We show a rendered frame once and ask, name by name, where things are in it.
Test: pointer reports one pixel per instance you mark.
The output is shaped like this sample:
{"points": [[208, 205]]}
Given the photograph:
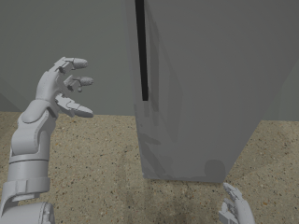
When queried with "left robot forearm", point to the left robot forearm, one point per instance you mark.
{"points": [[29, 155]]}

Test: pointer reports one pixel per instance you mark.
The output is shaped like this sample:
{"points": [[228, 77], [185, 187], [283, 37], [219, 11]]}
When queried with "left robot hand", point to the left robot hand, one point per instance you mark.
{"points": [[51, 85]]}

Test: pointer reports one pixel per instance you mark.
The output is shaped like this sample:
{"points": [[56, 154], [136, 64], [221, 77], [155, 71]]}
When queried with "right robot hand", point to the right robot hand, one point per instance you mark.
{"points": [[240, 210]]}

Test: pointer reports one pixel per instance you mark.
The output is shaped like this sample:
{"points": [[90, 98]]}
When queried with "fridge door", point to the fridge door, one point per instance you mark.
{"points": [[214, 67]]}

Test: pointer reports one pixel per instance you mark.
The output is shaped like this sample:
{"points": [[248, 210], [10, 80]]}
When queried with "robot left upper arm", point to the robot left upper arm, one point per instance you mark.
{"points": [[31, 213]]}

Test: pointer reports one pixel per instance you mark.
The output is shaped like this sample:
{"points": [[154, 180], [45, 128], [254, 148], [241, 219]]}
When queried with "handle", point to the handle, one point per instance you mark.
{"points": [[142, 49]]}

